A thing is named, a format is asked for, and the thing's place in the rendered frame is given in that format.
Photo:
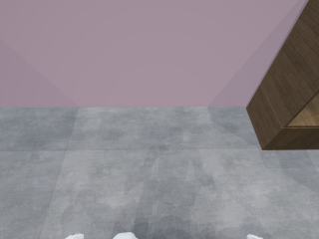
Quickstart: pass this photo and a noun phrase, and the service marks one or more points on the cupboard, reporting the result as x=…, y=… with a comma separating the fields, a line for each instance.
x=284, y=111

